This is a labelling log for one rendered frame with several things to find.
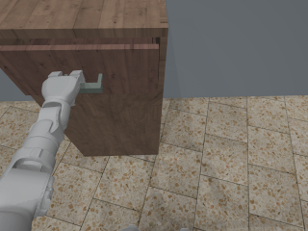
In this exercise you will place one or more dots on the drawer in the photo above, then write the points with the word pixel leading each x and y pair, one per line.
pixel 128 65

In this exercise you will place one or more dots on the left robot hand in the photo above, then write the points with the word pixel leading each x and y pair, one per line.
pixel 61 87

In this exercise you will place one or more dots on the robot left forearm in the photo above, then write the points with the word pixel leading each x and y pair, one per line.
pixel 40 147

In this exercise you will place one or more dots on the cabinet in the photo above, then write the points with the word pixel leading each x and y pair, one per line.
pixel 104 124

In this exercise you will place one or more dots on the handle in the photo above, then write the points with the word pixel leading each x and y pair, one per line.
pixel 92 87

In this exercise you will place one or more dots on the left robot upper arm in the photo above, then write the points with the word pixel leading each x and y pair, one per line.
pixel 24 195

